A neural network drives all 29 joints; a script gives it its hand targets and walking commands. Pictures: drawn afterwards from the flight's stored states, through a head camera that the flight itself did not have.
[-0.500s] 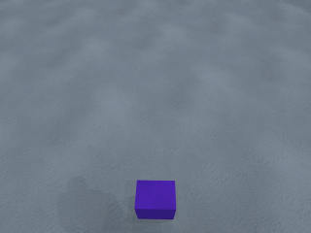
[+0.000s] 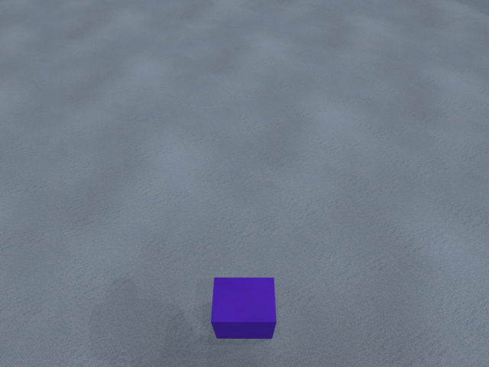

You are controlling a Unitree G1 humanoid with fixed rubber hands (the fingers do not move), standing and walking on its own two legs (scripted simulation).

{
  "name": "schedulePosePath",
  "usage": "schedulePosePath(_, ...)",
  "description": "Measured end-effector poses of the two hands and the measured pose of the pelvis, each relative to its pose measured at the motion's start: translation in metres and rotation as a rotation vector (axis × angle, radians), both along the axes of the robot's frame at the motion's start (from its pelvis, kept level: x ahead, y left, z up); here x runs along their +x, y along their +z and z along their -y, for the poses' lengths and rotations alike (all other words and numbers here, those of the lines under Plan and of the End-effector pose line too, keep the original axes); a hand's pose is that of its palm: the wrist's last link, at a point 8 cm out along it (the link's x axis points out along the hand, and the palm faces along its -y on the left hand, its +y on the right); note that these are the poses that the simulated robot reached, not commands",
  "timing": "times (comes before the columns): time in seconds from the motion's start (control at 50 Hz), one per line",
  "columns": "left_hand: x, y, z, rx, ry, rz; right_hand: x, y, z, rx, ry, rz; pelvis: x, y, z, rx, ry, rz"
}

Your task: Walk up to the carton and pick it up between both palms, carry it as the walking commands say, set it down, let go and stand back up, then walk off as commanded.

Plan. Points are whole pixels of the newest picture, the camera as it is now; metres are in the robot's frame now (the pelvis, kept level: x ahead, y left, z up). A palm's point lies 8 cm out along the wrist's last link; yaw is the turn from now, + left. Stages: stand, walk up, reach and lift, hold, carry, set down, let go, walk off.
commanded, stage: reach and lift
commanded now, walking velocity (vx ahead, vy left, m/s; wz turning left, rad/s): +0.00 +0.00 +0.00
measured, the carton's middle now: (244, 309) +0.40 +0.04 -0.66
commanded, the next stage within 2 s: none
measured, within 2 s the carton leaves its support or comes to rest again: neither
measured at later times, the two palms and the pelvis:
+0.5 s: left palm (133, 354) +0.17 +0.24 -0.16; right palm (371, 352) +0.18 -0.21 -0.16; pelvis +0.00 +0.01 -0.05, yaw -1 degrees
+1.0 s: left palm (148, 297) +0.28 +0.24 -0.18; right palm (345, 298) +0.28 -0.18 -0.18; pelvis -0.07 +0.01 -0.09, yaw -1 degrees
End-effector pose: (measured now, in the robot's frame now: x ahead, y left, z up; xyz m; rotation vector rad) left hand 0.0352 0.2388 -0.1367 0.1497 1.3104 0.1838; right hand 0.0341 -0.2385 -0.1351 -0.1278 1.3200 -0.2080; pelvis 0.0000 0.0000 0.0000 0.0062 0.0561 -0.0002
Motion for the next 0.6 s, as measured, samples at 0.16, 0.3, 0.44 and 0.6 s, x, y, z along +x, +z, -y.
schedulePosePath(0.16,0.138,0.027,-0.012,0.007,-0.043,0.091,0.136,0.018,-0.012,-0.011,0.137,0.049,-0.010,-0.019,-0.004,-0.008,-0.005,-0.043)
schedulePosePath(0.3,0.108,0.015,-0.005,-0.043,-0.017,-0.001,0.118,0.006,-0.032,0.032,0.137,-0.031,0.008,-0.015,-0.010,-0.012,-0.014,-0.111)
schedulePosePath(0.44,0.118,-0.013,0.000,-0.045,-0.050,0.097,0.130,-0.018,-0.030,0.022,0.131,0.085,0.003,-0.038,-0.013,-0.015,-0.007,-0.225)
schedulePosePath(0.6,0.147,-0.025,0.003,-0.035,-0.071,0.229,0.153,-0.026,-0.037,0.047,0.119,0.238,-0.018,-0.058,-0.012,-0.008,-0.012,-0.269)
